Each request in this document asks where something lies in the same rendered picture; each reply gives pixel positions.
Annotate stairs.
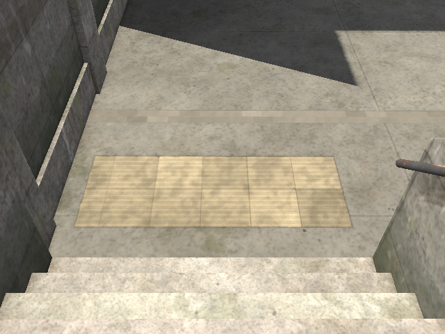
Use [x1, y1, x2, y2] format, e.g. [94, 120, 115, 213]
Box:
[0, 257, 445, 334]

